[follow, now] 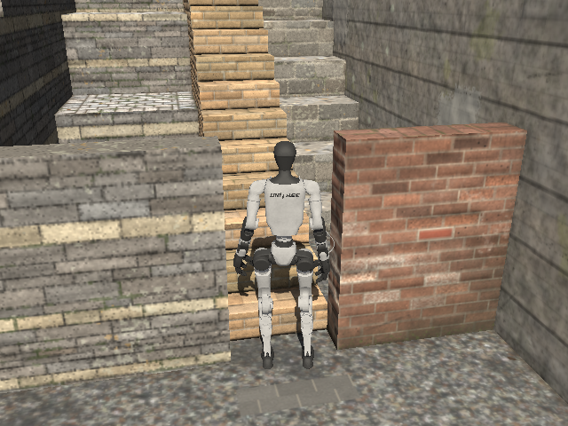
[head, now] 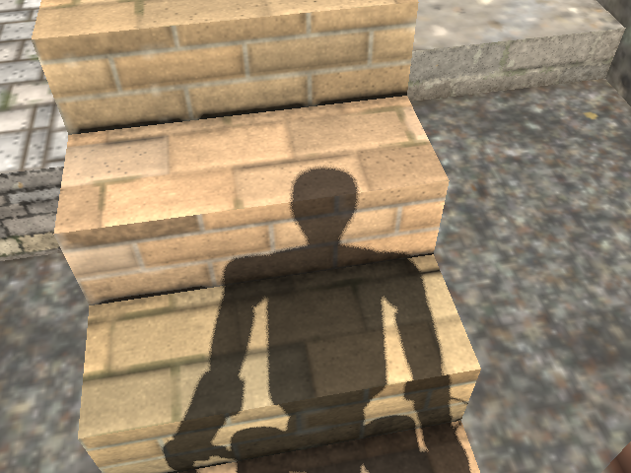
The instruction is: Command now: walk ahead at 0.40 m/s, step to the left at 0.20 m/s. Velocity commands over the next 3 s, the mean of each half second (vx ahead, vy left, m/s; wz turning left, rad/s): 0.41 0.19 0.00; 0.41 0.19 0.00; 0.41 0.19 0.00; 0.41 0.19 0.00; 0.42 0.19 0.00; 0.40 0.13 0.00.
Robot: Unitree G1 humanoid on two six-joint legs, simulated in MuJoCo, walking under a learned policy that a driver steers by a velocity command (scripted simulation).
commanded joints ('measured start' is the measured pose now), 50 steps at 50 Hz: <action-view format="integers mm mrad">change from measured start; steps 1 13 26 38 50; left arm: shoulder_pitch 0 -185 -250 -263 -269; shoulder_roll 22 92 132 161 142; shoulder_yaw -10 -19 -43 -51 -60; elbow -74 -34 -6 -1 5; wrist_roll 4 -30 8 10 6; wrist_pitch -5 16 5 -4 -7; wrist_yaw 3 -35 -21 -41 -29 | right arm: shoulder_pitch -74 -38 -94 -111 -86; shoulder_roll -65 -123 -171 -190 -178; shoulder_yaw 4 1 4 14 21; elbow -85 -76 -66 -57 -48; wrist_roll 15 35 22 16 18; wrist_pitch -14 -17 -12 -12 -15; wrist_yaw -11 27 48 59 43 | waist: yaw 58 -23 -19 -13 -7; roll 109 90 -17 12 8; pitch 24 36 -39 -4 -2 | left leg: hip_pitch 41 159 156 136 142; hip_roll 171 148 142 149 148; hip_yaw -144 -142 -114 -120 -134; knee -91 -104 -116 -143 -160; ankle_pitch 548 561 435 326 343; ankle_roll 59 -18 10 -2 -11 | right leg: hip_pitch -4 31 157 144 154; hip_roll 11 -24 -89 -88 -88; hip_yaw -24 -57 -20 -16 -1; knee -96 -173 -192 -239 -272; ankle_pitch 67 216 460 362 334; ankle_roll -14 36 2 -2 0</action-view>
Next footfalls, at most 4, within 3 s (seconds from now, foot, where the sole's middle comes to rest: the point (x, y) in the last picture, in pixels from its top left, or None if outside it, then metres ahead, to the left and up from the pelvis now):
none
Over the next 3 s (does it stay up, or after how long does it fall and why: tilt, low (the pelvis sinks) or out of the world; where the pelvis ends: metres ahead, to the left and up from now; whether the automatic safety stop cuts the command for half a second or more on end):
stays up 0.03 0.00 0.01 its command is cut before an obstacle from the start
